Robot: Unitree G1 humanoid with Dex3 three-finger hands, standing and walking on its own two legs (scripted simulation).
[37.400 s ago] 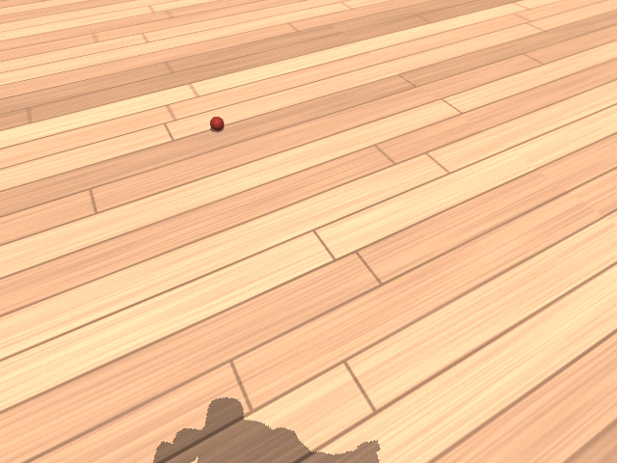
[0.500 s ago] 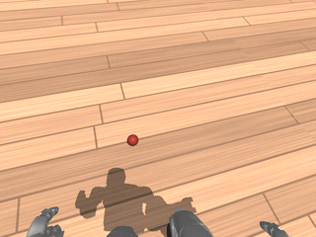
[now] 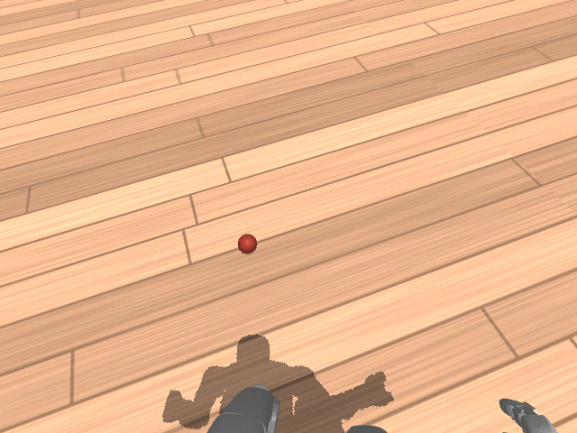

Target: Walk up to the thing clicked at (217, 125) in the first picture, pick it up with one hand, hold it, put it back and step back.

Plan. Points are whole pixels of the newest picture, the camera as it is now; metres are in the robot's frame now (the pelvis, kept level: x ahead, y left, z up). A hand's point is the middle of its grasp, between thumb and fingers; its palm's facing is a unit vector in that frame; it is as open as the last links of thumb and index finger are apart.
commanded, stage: step back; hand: left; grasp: from above
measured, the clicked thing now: (247, 243) +0.84 +0.26 -0.73
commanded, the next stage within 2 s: stand in 1.76 s
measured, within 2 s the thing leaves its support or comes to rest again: neither
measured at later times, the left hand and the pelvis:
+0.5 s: hand out of the picture -0.09 +0.24 -0.15, palm faces +0.10 -0.93 -0.35, open 7.4 cm; pelvis -0.17 -0.03 +0.00, yaw +5 degrees
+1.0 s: hand out of the picture -0.25 +0.23 -0.14, palm faces +0.14 -0.89 -0.44, open 7.4 cm; pelvis -0.26 -0.06 +0.00, yaw +7 degrees
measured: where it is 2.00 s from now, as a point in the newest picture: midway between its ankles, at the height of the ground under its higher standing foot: outside the picture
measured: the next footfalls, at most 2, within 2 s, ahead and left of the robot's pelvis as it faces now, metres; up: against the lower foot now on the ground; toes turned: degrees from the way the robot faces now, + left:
left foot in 0.24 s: -0.08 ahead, +0.10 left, +0.00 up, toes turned +5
right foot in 0.62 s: -0.20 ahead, -0.19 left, +0.00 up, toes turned +4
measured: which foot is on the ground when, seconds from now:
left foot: up 0.00-0.22, down 0.24-0.64, up 0.66-0.94, down 0.96-1.00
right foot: down 0.00-0.28, up 0.30-0.60, down 0.62-1.00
